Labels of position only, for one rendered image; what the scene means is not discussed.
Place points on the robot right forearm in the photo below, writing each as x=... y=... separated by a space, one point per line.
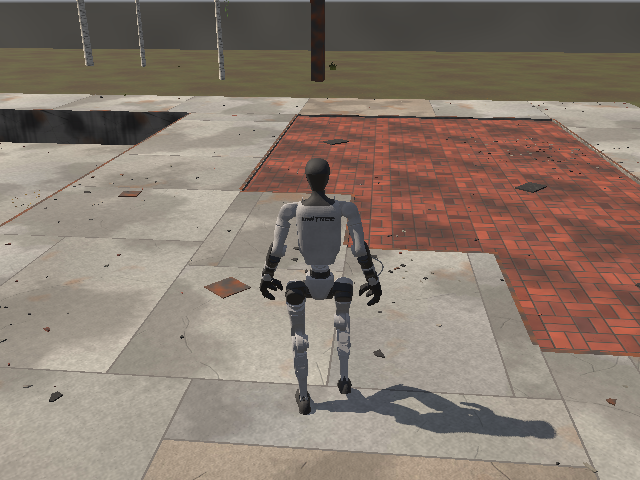
x=368 y=268

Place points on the robot right hand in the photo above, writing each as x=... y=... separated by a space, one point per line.
x=375 y=289

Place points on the robot torso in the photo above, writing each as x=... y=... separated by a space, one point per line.
x=319 y=241

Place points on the left robot upper arm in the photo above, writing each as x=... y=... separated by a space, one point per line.
x=287 y=212

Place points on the robot left forearm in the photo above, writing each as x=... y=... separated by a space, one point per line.
x=270 y=265

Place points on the right robot upper arm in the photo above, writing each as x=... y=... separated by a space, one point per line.
x=350 y=211

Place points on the humanoid robot head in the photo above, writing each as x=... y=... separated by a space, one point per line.
x=317 y=172

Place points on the robot left hand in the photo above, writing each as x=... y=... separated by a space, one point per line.
x=271 y=285

